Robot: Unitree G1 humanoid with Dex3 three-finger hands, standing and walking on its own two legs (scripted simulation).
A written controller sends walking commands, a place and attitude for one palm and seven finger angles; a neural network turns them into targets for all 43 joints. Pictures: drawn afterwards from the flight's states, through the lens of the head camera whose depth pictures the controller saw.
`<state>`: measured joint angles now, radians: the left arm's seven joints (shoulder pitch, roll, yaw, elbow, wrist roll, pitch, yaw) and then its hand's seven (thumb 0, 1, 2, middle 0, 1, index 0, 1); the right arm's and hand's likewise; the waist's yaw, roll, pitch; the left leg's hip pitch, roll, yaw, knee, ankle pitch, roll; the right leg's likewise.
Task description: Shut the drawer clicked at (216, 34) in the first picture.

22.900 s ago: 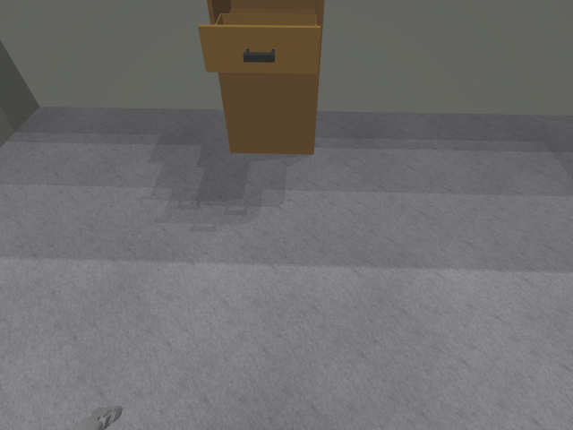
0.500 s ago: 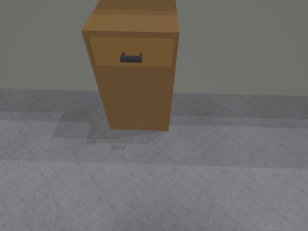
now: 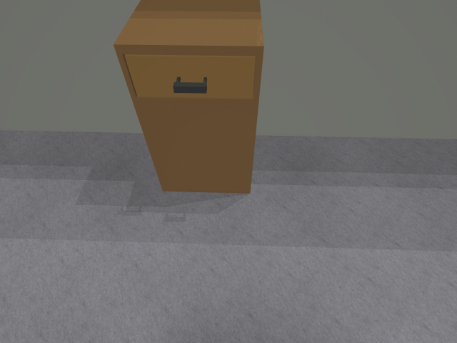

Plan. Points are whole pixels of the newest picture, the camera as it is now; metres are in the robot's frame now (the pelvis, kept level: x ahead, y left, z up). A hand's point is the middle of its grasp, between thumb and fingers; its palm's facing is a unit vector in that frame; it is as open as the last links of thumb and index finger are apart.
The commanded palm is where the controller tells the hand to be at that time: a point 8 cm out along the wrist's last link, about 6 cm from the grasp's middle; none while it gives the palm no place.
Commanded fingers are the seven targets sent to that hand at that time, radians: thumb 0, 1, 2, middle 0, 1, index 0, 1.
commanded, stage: look to check the result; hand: left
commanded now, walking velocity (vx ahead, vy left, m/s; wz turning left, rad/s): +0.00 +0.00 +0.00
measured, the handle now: (191, 83) +0.90 +0.19 -0.07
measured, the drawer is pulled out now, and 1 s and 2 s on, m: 0.00 0.00 0.00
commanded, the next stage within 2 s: stand and wait in 0.22 s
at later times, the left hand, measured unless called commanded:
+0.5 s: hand out of the picture +0.06 +0.20 -0.16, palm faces +0.02 -0.96 -0.27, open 7.4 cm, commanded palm none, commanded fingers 0.00 0.90 0.90 -0.20 -0.30 -0.20 -0.30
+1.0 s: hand out of the picture +0.05 +0.20 -0.16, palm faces +0.01 -0.96 -0.28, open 7.4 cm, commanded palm none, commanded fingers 0.00 0.90 0.90 -0.20 -0.30 -0.20 -0.30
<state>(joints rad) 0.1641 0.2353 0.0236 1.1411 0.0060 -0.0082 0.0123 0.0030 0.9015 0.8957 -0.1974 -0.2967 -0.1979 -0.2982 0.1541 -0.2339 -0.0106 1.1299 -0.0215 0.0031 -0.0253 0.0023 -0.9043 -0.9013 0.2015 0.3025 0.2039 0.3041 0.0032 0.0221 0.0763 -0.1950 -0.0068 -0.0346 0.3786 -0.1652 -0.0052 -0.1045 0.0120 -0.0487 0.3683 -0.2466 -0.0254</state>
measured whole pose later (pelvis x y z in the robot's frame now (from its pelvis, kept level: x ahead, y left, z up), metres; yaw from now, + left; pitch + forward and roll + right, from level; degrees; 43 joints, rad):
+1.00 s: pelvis +0.01 -0.02 +0.00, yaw -1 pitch -2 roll +0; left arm 0.16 0.25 0.03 1.14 0.00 -0.01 0.01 0.00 0.90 0.90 -0.20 -0.30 -0.20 -0.30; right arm 0.17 -0.26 -0.01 1.14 -0.02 0.00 -0.03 0.00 -0.90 -0.90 0.20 0.30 0.20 0.30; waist 0.00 0.02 0.07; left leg -0.15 0.02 -0.03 0.35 -0.16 -0.03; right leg -0.06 0.04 -0.05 0.33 -0.24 -0.05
